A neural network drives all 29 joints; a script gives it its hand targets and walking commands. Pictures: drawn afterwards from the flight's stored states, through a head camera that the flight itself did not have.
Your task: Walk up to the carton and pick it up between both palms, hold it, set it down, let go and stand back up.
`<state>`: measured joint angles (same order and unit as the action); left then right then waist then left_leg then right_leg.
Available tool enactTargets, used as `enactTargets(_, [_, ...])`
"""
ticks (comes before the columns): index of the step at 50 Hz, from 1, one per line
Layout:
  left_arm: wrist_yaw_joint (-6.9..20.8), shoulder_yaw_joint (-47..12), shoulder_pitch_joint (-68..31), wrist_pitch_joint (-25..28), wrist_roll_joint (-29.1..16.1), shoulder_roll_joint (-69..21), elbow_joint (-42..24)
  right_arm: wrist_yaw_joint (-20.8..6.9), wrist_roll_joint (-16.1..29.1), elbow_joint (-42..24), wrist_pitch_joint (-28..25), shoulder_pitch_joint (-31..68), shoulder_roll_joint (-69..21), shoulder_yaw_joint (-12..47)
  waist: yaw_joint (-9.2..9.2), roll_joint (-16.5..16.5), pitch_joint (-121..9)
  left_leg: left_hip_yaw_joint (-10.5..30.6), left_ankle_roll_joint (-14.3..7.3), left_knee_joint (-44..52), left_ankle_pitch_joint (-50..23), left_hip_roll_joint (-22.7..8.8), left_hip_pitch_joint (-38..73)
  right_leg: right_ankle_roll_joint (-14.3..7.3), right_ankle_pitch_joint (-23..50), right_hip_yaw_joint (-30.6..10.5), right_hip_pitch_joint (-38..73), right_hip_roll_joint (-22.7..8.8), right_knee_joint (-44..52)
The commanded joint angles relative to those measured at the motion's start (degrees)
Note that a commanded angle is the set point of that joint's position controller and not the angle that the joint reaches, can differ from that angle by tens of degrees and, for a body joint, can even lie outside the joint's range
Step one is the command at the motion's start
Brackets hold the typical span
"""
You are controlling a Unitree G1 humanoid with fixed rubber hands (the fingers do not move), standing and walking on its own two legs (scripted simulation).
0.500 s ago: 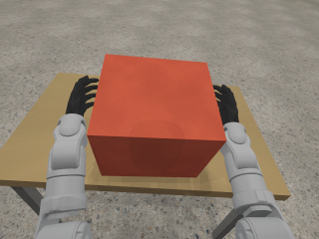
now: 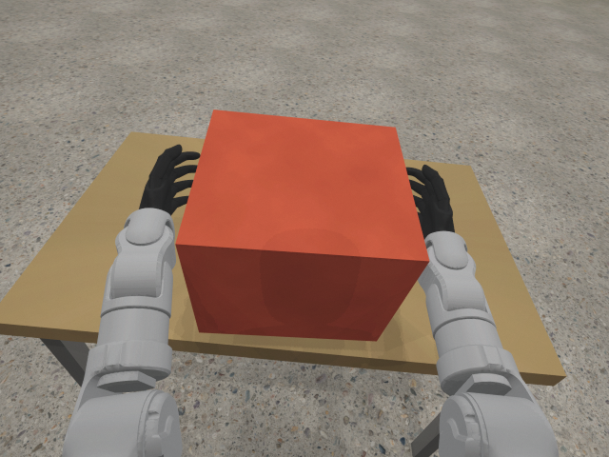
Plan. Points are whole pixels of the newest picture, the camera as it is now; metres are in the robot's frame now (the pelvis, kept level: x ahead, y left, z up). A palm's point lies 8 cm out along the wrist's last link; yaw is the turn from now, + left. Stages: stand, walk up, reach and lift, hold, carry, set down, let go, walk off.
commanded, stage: set down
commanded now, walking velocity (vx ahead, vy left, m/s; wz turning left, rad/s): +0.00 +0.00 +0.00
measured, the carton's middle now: (297, 229) +0.42 +0.00 +0.09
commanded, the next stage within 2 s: none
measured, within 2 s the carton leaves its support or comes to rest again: rests again in 1.50 s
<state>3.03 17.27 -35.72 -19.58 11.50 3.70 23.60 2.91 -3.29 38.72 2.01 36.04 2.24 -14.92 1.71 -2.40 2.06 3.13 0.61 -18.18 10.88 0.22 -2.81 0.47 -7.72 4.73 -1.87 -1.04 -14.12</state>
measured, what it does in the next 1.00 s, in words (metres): stands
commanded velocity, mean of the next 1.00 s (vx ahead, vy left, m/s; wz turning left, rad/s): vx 0.00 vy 0.00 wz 0.00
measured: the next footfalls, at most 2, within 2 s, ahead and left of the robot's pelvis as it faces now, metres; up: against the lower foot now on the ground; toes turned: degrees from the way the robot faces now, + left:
none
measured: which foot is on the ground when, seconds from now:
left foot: down 0.00-1.00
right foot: down 0.00-1.00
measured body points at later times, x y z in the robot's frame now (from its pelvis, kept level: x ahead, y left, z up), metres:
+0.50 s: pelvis +0.02 -0.01 +0.00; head +0.03 +0.01 +0.45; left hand +0.43 +0.18 +0.11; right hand +0.43 -0.18 +0.11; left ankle -0.01 +0.12 -0.75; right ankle +0.01 -0.12 -0.75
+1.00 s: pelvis +0.01 +0.00 +0.00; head +0.03 +0.02 +0.45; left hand +0.42 +0.16 +0.08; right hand +0.40 -0.20 +0.09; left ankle -0.01 +0.12 -0.75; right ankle +0.01 -0.12 -0.75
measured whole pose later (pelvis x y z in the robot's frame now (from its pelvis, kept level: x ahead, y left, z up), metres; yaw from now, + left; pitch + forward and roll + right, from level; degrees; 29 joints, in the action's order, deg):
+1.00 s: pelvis +0.01 +0.00 +0.00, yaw -3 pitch +1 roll -1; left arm 1.1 20.5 -38.7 -6.4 12.2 1.9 42.4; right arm 0.1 -10.0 48.5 -4.0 37.9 2.6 -22.4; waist -0.6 -1.6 1.1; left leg 0.4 0.5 -18.9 11.5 -0.9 -8.5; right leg 0.4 -7.2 2.3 -8.4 0.0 -14.6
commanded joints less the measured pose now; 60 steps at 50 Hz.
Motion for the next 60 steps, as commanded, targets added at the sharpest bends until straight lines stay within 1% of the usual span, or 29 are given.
enactTargets(1, [7.4, -16.4, -33.4, 4.3, -1.7, -26.5, 2.9, -7.7, -3.2, -6.6, -5.4, 36.8, -19.3, 11.7, -0.25, 3.3, -19.0, -6.1, 3.7, 3.7, -10.1, 1.3, -0.1, 1.3, 1.9, 3.8, 5.7, 2.4, 0.4])
enactTargets(4, [7.0, -13.7, -34.4, 5.9, -0.9, -26.4, 5.4, -8.4, -4.3, -6.4, -6.7, 39.3, -20.8, 11.5, -2.54, 1.6, -21.9, -7.4, 2.6, 3.4, -11.1, 1.6, -1.2, 1.6, 4.2, 3.3, 8.3, 2.5, -0.3])
enactTargets(6, [6.4, -13.2, -35.4, 7.6, -0.9, -26.9, 6.1, -8.7, -4.7, -6.9, -7.9, 41.0, -22.1, 12.1, -3.74, 0.9, -25.6, -8.1, 2.3, 2.7, -13.7, 1.8, -1.0, 1.8, 8.0, 2.9, 10.7, 2.6, -1.0])
enactTargets(8, [5.6, -13.5, -36.6, 9.5, -1.1, -27.6, 6.1, -8.8, -5.0, -7.3, -9.2, 42.2, -23.6, 13.1, -4.55, 0.6, -29.7, -8.6, 2.2, 1.9, -16.7, 1.9, -0.9, 2.0, 12.9, 2.3, 13.5, 2.6, -2.0])
enactTargets(10, [4.9, -14.3, -37.6, 11.2, -1.5, -28.0, 5.7, -8.7, -5.1, -7.2, -10.1, 42.2, -25.0, 14.1, -4.86, 0.6, -33.2, -8.8, 2.1, 1.2, -19.6, 2.0, -1.0, 2.3, 17.8, 1.8, 15.9, 2.5, -3.0])
enactTargets(12, [4.4, -15.3, -38.3, 12.5, -2.0, -28.1, 5.3, -8.6, -5.4, -6.5, -10.7, 41.2, -26.1, 14.7, -4.59, 1.0, -35.2, -8.8, 2.1, 0.8, -21.7, 2.0, -1.4, 2.4, 21.5, 1.3, 17.3, 2.3, -3.7])
enactTargets(14, [4.2, -16.3, -38.6, 13.3, -2.4, -28.0, 5.2, -8.3, -5.9, -5.1, -10.7, 39.5, -26.9, 14.7, -3.84, 1.5, -35.4, -8.7, 2.3, 0.6, -22.8, 2.0, -1.8, 2.5, 24.0, 0.9, 17.7, 2.1, -4.1])
enactTargets(20, [5.3, -17.7, -37.3, 13.1, -2.8, -28.2, 6.4, -7.4, -6.7, -1.2, -9.6, 35.2, -27.4, 12.9, -0.97, 2.2, -31.9, -8.4, 3.2, 0.2, -24.1, 2.3, -3.0, 2.4, 28.1, 0.5, 16.9, 1.9, -4.4])
enactTargets(23, [5.6, -18.3, -36.5, 12.8, -3.0, -29.1, 6.4, -7.2, -6.5, -1.0, -9.4, 35.0, -27.1, 12.4, -0.07, 2.8, -31.9, -8.0, 4.0, -0.7, -27.0, 2.3, -2.4, 2.1, 29.7, 0.8, 16.0, 2.4, -4.8])
enactTargets(26, [5.4, -19.4, -36.1, 13.0, -3.5, -30.3, 6.0, -7.4, -6.2, -1.2, -9.8, 35.4, -26.5, 12.3, 0.26, 4.0, -33.3, -7.3, 5.1, -2.2, -32.1, 1.9, 0.1, 1.6, 29.6, 1.6, 13.5, 3.2, -4.9])
enactTargets(27, [4.9, -19.6, -35.4, 13.5, -4.1, -30.9, 5.3, -7.6, -5.8, -1.8, -10.3, 33.0, -25.5, 12.6, 0.29, 4.4, -35.5, -6.5, 5.7, -3.8, -36.6, 1.3, 3.5, 1.2, 31.8, 1.8, 12.9, 3.0, -5.0])
enactTargets(28, [4.5, -20.3, -35.2, 13.8, -4.2, -31.0, 5.1, -7.7, -5.3, -1.6, -10.7, 32.9, -24.9, 12.8, 0.34, 5.2, -36.4, -6.2, 6.3, -5.0, -40.2, 1.0, 5.5, 0.9, 32.2, 2.0, 11.0, 3.3, -5.0])
enactTargets(30, [3.7, -21.1, -35.2, 14.4, -4.4, -31.7, 5.1, -8.1, -4.7, -1.6, -11.4, 33.5, -24.1, 12.9, 0.24, 6.4, -37.1, -5.6, 7.2, -6.6, -44.3, 0.3, 8.3, 0.1, 30.3, 2.3, 7.6, 3.9, -4.2])
enactTargets(32, [3.1, -21.0, -35.1, 14.7, -4.2, -31.7, 5.5, -8.5, -4.6, -0.9, -11.6, 33.5, -23.4, 12.5, -0.04, 6.9, -36.2, -5.4, 7.6, -7.1, -45.1, -0.2, 9.3, -0.4, 26.9, 2.6, 5.2, 4.3, -3.3])
enactTargets(34, [2.8, -20.0, -34.1, 14.4, -3.5, -31.2, 6.6, -8.8, -4.4, -0.5, -11.4, 33.6, -22.6, 12.2, -0.7, 6.5, -34.1, -5.4, 7.6, -6.7, -43.4, -0.5, 8.5, -0.6, 24.3, 2.5, 4.4, 4.4, -2.6])
enactTargets(36, [2.9, -18.3, -33.4, 14.1, -2.9, -30.2, 8.0, -9.0, -4.1, -0.6, -11.0, 34.2, -22.6, 12.2, -1.54, 5.0, -32.1, -5.9, 6.9, -5.6, -38.9, -0.3, 5.9, -0.4, 23.2, 2.2, 6.0, 4.0, -2.6])
enactTargets(39, [3.3, -15.8, -33.0, 13.9, -2.0, -29.1, 9.4, -9.4, -4.4, -1.1, -10.5, 34.9, -22.9, 12.2, -2.54, 2.7, -30.5, -6.5, 5.2, -3.3, -33.0, 0.2, 1.3, 0.4, 24.0, 1.5, 9.4, 3.4, -3.5])
enactTargets(42, [3.2, -14.0, -33.9, 14.5, -1.3, -28.1, 10.4, -9.8, -5.1, -0.7, -10.4, 35.2, -23.1, 11.2, -3.07, 1.9, -30.1, -6.9, 4.2, -1.8, -28.3, 0.3, -1.3, 0.8, 23.2, 1.1, 10.7, 2.8, -3.8])
enactTargets(45, [2.9, -13.0, -35.5, 15.8, -0.7, -27.8, 11.1, -10.2, -6.4, -0.4, -10.8, 35.3, -23.6, 9.6, -2.93, 2.2, -31.5, -7.2, 3.8, -0.8, -25.4, 0.3, -1.6, 1.0, 21.7, 1.0, 10.2, 2.4, -3.7])
enactTargets(48, [2.4, -12.3, -37.9, 17.4, -0.4, -27.2, 11.9, -10.5, -8.5, 0.8, -11.2, 34.9, -24.0, 7.0, -2.63, 3.4, -32.4, -7.7, 3.8, -0.3, -22.5, 0.2, -1.8, 0.8, 18.6, 1.1, 8.6, 2.1, -3.1])
enactTargets(52, [2.2, -10.9, -40.1, 19.4, 0.3, -26.6, 14.0, -10.8, -11.7, 2.9, -11.4, 34.1, -25.0, 3.3, -2.12, 4.1, -33.3, -8.3, 3.4, 1.0, -17.7, 0.2, -3.1, 0.8, 14.4, 1.0, 7.3, 1.5, -2.5])
enactTargets(55, [2.4, -9.2, -40.9, 20.5, 0.9, -26.1, 16.0, -10.9, -14.3, 3.8, -11.4, 33.7, -26.0, 1.0, -1.71, 3.0, -32.7, -8.6, 2.6, 2.3, -13.9, 0.3, -5.5, 1.3, 12.8, 0.9, 7.8, 1.1, -2.5])
enactTargets(57, [2.6, -8.4, -41.3, 21.1, 1.2, -26.0, 17.2, -10.9, -15.4, 4.2, -11.6, 34.0, -26.7, 0.2, -1.78, 2.6, -32.5, -8.8, 2.3, 2.9, -12.4, 0.5, -6.7, 1.5, 12.2, 0.8, 8.3, 0.8, -2.6])
enactTargets(60, [2.9, -7.3, -41.4, 22.0, 1.6, -25.9, 19.1, -11.0, -16.5, 4.3, -11.9, 34.2, -27.7, -0.3, -1.95, 1.9, -32.2, -8.9, 1.9, 3.3, -12.1, 0.6, -7.8, 1.8, 12.7, 0.7, 9.1, 0.6, -2.8])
